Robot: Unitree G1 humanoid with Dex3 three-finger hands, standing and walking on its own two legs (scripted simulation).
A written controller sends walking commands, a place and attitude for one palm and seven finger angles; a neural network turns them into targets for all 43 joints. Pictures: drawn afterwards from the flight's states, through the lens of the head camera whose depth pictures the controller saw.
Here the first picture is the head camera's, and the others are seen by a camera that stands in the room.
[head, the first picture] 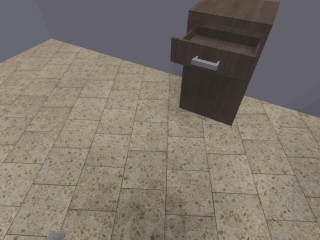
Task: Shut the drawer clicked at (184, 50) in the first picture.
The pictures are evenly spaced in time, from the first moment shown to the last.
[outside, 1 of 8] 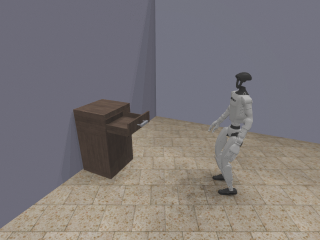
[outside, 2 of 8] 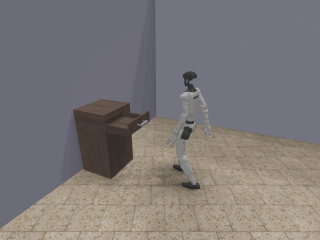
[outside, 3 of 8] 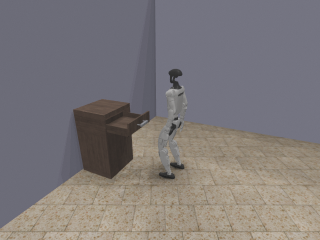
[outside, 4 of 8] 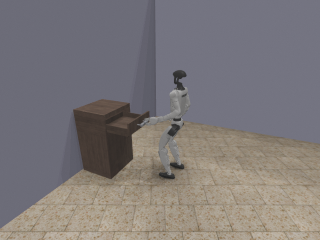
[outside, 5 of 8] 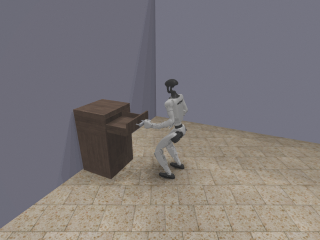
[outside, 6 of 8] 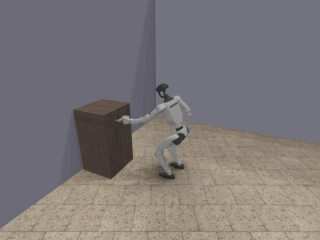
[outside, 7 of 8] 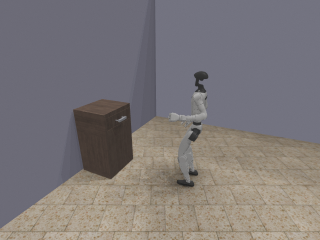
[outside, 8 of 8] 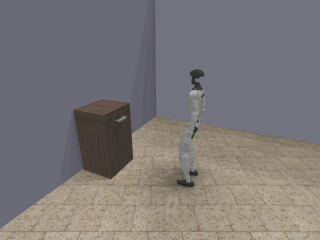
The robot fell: no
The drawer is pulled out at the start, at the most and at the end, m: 0.30 0.30 0.00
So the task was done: yes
